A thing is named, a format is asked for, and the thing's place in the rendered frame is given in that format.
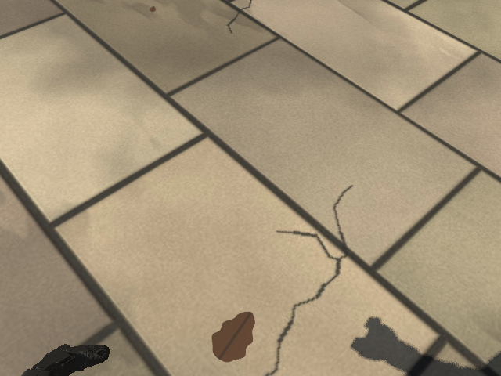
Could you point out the left robot hand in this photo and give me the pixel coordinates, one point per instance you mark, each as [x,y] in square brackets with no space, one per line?
[65,360]

